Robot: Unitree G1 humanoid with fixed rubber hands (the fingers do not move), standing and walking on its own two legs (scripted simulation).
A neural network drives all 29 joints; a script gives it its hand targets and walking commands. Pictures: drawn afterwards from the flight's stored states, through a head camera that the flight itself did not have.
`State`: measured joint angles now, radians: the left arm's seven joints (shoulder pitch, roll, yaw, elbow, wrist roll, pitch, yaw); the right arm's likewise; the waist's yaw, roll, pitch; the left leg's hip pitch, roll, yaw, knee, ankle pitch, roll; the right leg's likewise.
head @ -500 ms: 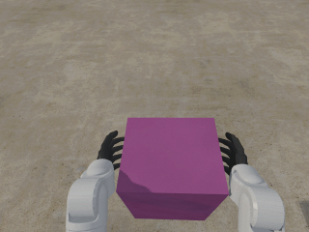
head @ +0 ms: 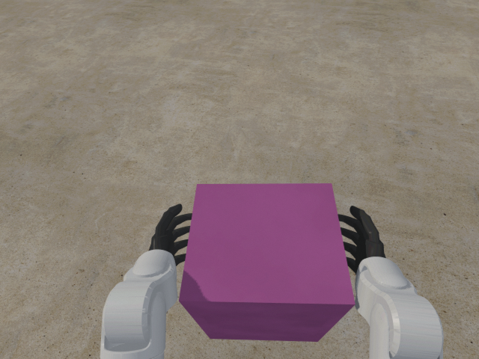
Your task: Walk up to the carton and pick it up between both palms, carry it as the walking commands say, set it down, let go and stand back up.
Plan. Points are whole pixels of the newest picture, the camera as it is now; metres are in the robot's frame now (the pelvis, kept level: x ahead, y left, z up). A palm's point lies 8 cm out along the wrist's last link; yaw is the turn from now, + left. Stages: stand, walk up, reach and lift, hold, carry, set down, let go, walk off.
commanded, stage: carry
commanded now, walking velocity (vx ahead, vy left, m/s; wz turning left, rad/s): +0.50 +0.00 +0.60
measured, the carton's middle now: (263, 270) +0.28 +0.00 +0.00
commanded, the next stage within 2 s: none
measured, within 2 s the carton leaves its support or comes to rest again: neither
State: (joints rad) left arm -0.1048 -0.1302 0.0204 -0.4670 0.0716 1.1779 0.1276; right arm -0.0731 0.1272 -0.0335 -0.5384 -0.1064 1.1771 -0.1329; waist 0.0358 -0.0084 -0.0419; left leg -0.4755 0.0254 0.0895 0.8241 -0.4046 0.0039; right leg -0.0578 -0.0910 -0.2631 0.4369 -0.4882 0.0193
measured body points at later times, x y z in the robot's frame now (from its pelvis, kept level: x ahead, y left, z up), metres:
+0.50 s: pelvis +0.36 -0.02 +0.00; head +0.43 -0.04 +0.45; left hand +0.57 +0.20 +0.08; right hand +0.68 -0.07 +0.07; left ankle +0.27 +0.09 -0.67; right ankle +0.20 -0.13 -0.72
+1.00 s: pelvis +0.75 +0.03 +0.01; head +0.81 +0.03 +0.45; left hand +0.87 +0.30 +0.08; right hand +1.06 +0.09 +0.08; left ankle +0.60 +0.09 -0.64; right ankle +0.68 -0.11 -0.72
